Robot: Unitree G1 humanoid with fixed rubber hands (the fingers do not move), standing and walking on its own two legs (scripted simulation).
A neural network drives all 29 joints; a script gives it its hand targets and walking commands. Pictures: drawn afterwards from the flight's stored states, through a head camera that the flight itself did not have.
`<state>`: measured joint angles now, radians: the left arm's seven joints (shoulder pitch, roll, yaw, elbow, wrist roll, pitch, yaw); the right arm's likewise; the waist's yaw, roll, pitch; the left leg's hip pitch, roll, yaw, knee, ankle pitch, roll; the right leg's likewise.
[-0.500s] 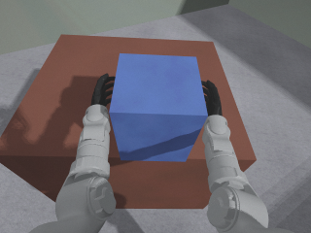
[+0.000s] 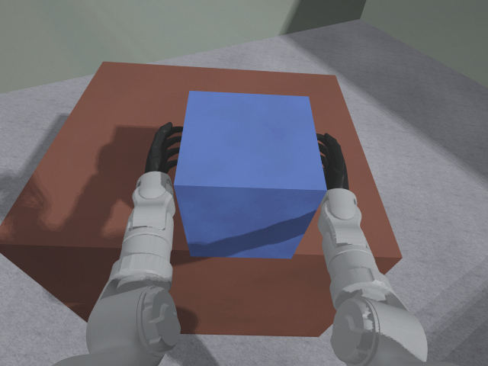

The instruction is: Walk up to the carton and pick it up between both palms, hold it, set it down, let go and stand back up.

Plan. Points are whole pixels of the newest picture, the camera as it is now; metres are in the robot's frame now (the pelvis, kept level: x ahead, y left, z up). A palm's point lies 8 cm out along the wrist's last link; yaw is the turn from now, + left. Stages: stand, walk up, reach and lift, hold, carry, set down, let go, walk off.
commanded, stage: reach and lift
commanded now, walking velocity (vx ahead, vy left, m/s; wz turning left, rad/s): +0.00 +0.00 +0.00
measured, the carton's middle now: (245, 182) +0.43 +0.00 +0.05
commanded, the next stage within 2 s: none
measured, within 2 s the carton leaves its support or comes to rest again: neither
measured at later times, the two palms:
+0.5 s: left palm (154, 168) +0.39 +0.15 +0.13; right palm (344, 181) +0.36 -0.15 +0.13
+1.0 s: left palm (144, 160) +0.37 +0.15 +0.17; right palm (351, 170) +0.35 -0.15 +0.17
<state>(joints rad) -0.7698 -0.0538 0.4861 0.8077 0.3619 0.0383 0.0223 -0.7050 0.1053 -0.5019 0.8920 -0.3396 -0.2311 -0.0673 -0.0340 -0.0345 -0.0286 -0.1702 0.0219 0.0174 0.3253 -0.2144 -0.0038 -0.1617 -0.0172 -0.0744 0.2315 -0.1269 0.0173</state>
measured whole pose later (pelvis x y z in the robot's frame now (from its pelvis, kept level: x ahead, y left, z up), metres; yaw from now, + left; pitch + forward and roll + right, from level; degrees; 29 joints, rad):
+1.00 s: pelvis -0.03 +0.00 +0.00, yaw +1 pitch -5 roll -1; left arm -0.81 0.00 0.36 0.68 0.31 0.35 0.07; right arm -0.81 0.00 -0.26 0.97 -0.03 -0.03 -0.11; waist -0.07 -0.07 -0.01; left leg -0.05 0.02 0.01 0.34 -0.19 0.00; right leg -0.03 -0.02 -0.09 0.23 -0.11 0.02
